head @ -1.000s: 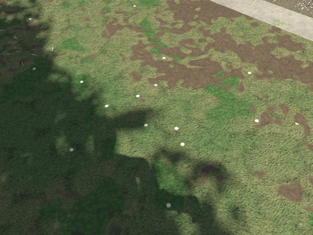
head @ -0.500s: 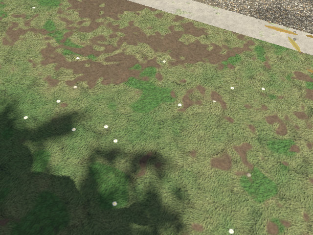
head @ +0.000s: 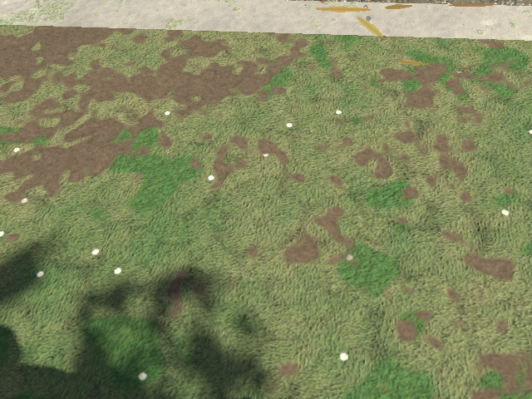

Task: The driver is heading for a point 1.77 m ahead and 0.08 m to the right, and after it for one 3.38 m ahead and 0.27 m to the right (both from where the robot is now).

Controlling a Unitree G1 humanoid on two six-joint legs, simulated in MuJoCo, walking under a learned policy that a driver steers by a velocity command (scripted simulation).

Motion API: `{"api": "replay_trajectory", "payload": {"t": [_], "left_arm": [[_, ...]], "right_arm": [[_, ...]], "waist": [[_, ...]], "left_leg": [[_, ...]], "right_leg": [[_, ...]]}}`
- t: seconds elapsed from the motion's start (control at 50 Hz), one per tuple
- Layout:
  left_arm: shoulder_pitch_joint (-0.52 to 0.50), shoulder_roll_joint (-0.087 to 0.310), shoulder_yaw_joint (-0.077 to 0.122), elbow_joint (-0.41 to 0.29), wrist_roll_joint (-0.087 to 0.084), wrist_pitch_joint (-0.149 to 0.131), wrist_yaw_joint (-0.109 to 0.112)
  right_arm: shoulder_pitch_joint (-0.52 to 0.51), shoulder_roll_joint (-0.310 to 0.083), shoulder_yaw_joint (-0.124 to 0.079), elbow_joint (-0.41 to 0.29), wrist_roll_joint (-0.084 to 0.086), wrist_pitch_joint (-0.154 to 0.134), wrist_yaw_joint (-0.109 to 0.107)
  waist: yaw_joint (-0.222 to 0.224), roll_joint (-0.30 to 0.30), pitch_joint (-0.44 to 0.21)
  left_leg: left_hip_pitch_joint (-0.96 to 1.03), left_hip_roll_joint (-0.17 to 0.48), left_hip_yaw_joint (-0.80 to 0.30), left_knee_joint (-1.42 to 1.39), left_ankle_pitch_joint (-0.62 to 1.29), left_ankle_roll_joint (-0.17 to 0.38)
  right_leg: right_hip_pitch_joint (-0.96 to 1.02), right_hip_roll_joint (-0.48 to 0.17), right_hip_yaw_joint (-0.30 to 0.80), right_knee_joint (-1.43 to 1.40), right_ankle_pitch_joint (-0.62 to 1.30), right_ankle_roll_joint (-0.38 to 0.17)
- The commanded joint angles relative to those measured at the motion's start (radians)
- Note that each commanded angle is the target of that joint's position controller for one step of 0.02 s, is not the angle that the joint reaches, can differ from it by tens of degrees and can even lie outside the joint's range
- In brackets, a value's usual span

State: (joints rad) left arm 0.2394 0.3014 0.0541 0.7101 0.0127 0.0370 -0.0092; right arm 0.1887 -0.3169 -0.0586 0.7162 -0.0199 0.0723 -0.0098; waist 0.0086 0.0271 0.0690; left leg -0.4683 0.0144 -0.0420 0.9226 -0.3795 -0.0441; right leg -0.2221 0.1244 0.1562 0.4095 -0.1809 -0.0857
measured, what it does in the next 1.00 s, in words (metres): walks ahead: left foot, then right foot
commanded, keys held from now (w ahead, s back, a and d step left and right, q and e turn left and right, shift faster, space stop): no key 0.14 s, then w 0.86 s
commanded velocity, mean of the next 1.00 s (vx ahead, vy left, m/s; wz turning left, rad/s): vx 0.31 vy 0.00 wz -0.11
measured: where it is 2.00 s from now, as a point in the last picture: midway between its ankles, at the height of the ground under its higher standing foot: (307, 246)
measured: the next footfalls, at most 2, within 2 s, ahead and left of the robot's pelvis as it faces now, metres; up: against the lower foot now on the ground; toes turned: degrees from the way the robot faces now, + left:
left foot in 0.20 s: +0.05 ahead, +0.12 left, +0.00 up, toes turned -6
right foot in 0.64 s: +0.23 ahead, -0.11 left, +0.00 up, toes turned -6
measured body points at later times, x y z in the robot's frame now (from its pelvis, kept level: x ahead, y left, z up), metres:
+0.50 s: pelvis +0.07 +0.03 +0.01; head +0.08 +0.04 +0.46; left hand +0.21 +0.28 -0.12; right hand +0.06 -0.25 -0.12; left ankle +0.01 +0.13 -0.74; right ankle +0.11 -0.11 -0.70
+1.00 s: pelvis +0.29 -0.04 +0.00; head +0.32 -0.05 +0.45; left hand +0.28 +0.21 -0.14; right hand +0.42 -0.30 -0.12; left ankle +0.44 +0.08 -0.69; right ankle +0.19 -0.11 -0.74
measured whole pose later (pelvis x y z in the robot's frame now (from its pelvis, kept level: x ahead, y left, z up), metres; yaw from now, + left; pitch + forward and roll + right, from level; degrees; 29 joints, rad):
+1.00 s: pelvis +0.29 -0.04 +0.00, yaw -4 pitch +1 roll -1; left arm 0.43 0.22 0.02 0.97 0.01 -0.08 -0.01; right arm 0.14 -0.26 -0.03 0.81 -0.04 -0.02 0.05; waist 0.03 0.05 0.03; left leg -0.65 0.10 0.04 0.82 -0.08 0.02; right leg 0.05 0.09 -0.04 0.17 -0.24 -0.08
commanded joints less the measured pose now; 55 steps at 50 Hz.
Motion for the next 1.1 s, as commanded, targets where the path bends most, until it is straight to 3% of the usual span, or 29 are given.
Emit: {"api": "replay_trajectory", "payload": {"t": [0.02, 0.14, 0.18, 0.2, 0.22, 0.24, 0.26, 0.28, 0.32, 0.4, 0.48, 0.54, 0.6, 0.62, 0.64, 0.66, 0.68, 0.7, 0.72, 0.74, 0.78, 0.84, 0.96, 1.04, 1.1], "left_arm": [[0.037, 0.160, 0.042, -0.043, 0.009, -0.011, 0.006], [-0.009, 0.145, 0.029, -0.024, 0.013, -0.004, 0.008], [-0.011, 0.119, 0.018, -0.009, -0.002, 0.000, 0.015], [0.006, 0.050, -0.002, -0.014, -0.001, -0.005, 0.017], [0.009, 0.033, -0.008, -0.027, -0.002, -0.012, 0.018], [-0.049, 0.117, 0.013, -0.038, 0.034, -0.019, 0.021], [-0.037, 0.128, 0.021, -0.026, 0.034, -0.026, 0.014], [-0.001, 0.121, 0.020, 0.001, 0.030, -0.031, 0.001], [0.031, 0.114, 0.019, 0.038, 0.039, -0.039, -0.023], [-0.090, 0.061, 0.000, 0.020, 0.030, -0.049, -0.044], [-0.191, 0.038, -0.014, 0.001, 0.027, -0.060, -0.045], [-0.234, 0.035, -0.019, -0.010, 0.023, -0.067, -0.044], [-0.192, 0.047, -0.017, -0.006, 0.019, -0.077, -0.034], [-0.122, 0.048, -0.015, 0.017, 0.021, -0.083, -0.027], [-0.005, 0.074, -0.002, 0.061, 0.027, -0.094, -0.015], [0.155, 0.140, 0.019, 0.097, 0.042, -0.104, 0.001], [0.259, 0.253, 0.045, 0.110, 0.045, -0.104, 0.010], [0.227, 0.215, 0.037, 0.118, 0.024, -0.098, 0.007], [0.137, 0.153, 0.021, 0.103, 0.017, -0.096, 0.001], [0.083, 0.101, 0.008, 0.095, 0.015, -0.102, -0.003], [0.051, 0.057, -0.007, 0.100, 0.011, -0.115, 0.001], [0.102, 0.063, -0.006, 0.140, -0.001, -0.133, 0.001], [0.178, 0.049, -0.013, 0.206, -0.004, -0.134, 0.001], [0.228, 0.070, -0.011, 0.249, 0.000, -0.134, 0.009], [0.208, 0.088, -0.008, 0.268, 0.005, -0.131, 0.018]], "right_arm": [[-0.030, -0.074, -0.014, -0.072, 0.004, -0.018, -0.006], [0.009, -0.058, 0.000, -0.064, 0.020, -0.030, -0.014], [0.086, -0.029, 0.011, -0.036, 0.001, -0.047, -0.019], [0.091, -0.068, 0.010, -0.039, -0.016, -0.059, -0.025], [0.112, -0.170, -0.009, -0.045, -0.018, -0.064, -0.021], [0.152, -0.213, -0.031, -0.001, -0.026, -0.063, -0.012], [0.120, -0.157, -0.018, 0.007, -0.013, -0.069, -0.004], [0.074, -0.115, -0.008, 0.006, -0.002, -0.077, 0.001], [0.067, -0.087, -0.002, 0.013, 0.004, -0.094, 0.003], [0.167, -0.086, -0.012, 0.067, 0.008, -0.124, 0.016], [0.237, -0.089, -0.018, 0.107, 0.006, -0.136, 0.018], [0.260, -0.097, -0.021, 0.127, 0.000, -0.140, 0.020], [0.249, -0.114, -0.025, 0.138, 0.002, -0.140, 0.022], [0.233, -0.115, -0.025, 0.141, 0.007, -0.138, 0.021], [0.232, -0.099, -0.018, 0.143, 0.010, -0.138, 0.021], [0.206, -0.064, -0.005, 0.120, 0.014, -0.143, 0.023], [0.214, 0.031, 0.020, 0.064, 0.024, -0.147, 0.027], [0.201, -0.071, -0.006, 0.083, 0.003, -0.134, 0.015], [0.185, -0.073, -0.010, 0.088, 0.002, -0.134, 0.022], [0.166, -0.053, -0.003, 0.093, 0.005, -0.137, 0.033], [0.166, -0.040, -0.001, 0.109, -0.012, -0.125, 0.045], [0.136, -0.021, 0.002, 0.106, -0.020, -0.108, 0.058], [-0.111, 0.014, 0.023, 0.025, -0.016, -0.107, 0.062], [-0.213, 0.015, 0.032, -0.010, -0.008, -0.111, 0.056], [-0.171, -0.009, 0.023, -0.001, -0.009, -0.117, 0.043]], "waist": [[0.026, -0.139, -0.097], [-0.001, -0.145, -0.101], [-0.050, -0.095, -0.119], [-0.042, 0.053, -0.108], [-0.056, 0.193, -0.092], [-0.070, 0.150, 0.015], [-0.030, 0.104, 0.064], [0.002, 0.100, 0.077], [0.007, 0.115, 0.030], [-0.047, 0.089, 0.021], [-0.089, 0.092, 0.020], [-0.096, 0.098, 0.030], [-0.054, 0.099, 0.020], [-0.009, 0.080, 0.005], [0.041, 0.028, -0.052], [0.118, -0.083, -0.161], [0.127, -0.325, -0.248], [0.102, -0.196, -0.176], [0.052, -0.120, -0.082], [0.031, -0.094, -0.041], [-0.006, -0.121, -0.028], [-0.020, -0.105, -0.030], [0.013, -0.091, 0.028], [0.031, -0.093, 0.042], [-0.009, -0.094, 0.016]], "left_leg": [[-0.046, -0.008, 0.003, -0.053, -0.014, 0.013], [0.185, -0.043, 0.023, -0.292, -0.015, 0.057], [0.395, -0.039, 0.030, -0.546, 0.089, 0.084], [0.477, 0.117, -0.156, -0.650, -0.073, 0.114], [0.492, 0.309, -0.466, -0.783, -0.344, 0.199], [0.342, 0.360, -0.562, -0.822, -0.438, 0.273], [0.305, 0.325, -0.526, -0.833, -0.438, 0.274], [0.308, 0.267, -0.435, -0.835, -0.362, 0.243], [0.357, 0.192, -0.304, -0.824, -0.192, 0.219], [0.442, 0.177, -0.230, -0.828, -0.049, 0.244], [0.457, 0.183, -0.187, -0.814, 0.050, 0.255], [0.415, 0.191, -0.163, -0.782, 0.109, 0.259], [0.348, 0.215, -0.155, -0.715, 0.263, 0.245], [0.307, 0.205, -0.130, -0.655, 0.332, 0.226], [0.248, 0.162, -0.082, -0.517, 0.444, 0.200], [0.140, 0.093, -0.005, -0.259, 0.389, 0.164], [-0.127, -0.051, 0.099, 0.056, -0.046, 0.116], [-0.210, -0.043, 0.005, 0.197, -0.124, 0.135], [-0.227, 0.015, -0.027, 0.226, -0.036, 0.149], [-0.203, 0.046, -0.022, 0.200, 0.037, 0.145], [-0.156, 0.080, 0.008, 0.154, 0.100, 0.120], [-0.171, 0.080, 0.042, 0.147, 0.151, 0.087], [-0.224, 0.076, 0.100, -0.098, 0.311, 0.051], [-0.141, 0.040, 0.124, -0.282, 0.362, 0.089], [-0.038, -0.003, 0.132, -0.343, 0.291, 0.142]], "right_leg": [[0.122, -0.279, 0.273, -0.076, 0.243, -0.152], [0.031, -0.257, 0.306, -0.028, 0.323, -0.110], [-0.081, -0.189, 0.301, -0.012, -0.080, -0.059], [-0.204, -0.109, 0.220, 0.104, -0.344, -0.010], [-0.347, 0.054, 0.019, 0.316, -0.394, 0.022], [-0.392, 0.013, 0.013, 0.455, -0.356, 0.028], [-0.396, -0.020, 0.030, 0.513, -0.286, 0.030], [-0.387, -0.042, 0.012, 0.533, -0.220, 0.045], [-0.374, -0.066, -0.063, 0.572, -0.139, 0.064], [-0.442, -0.125, -0.138, 0.494, -0.060, 0.093], [-0.406, -0.144, -0.179, 0.320, -0.043, 0.107], [-0.319, -0.136, -0.205, 0.212, -0.064, 0.089], [-0.151, -0.114, -0.226, 0.125, -0.064, 0.048], [-0.035, -0.100, -0.231, 0.059, -0.025, 0.032], [0.148, -0.085, -0.217, 0.016, -0.019, 0.014], [0.352, -0.235, -0.040, -0.044, -0.157, -0.028], [0.514, -0.503, 0.404, -0.180, -0.431, -0.113], [0.416, -0.526, 0.515, -0.220, -0.452, -0.142], [0.335, -0.479, 0.380, -0.206, -0.389, -0.131], [0.257, -0.425, 0.268, -0.222, -0.239, -0.116], [0.196, -0.342, 0.121, -0.254, -0.046, -0.087], [0.194, -0.316, 0.028, -0.264, 0.209, -0.104], [0.185, -0.277, -0.081, -0.289, 0.385, -0.111], [0.238, -0.310, -0.094, -0.286, 0.465, -0.102], [0.315, -0.335, -0.111, -0.188, 0.701, -0.081]]}}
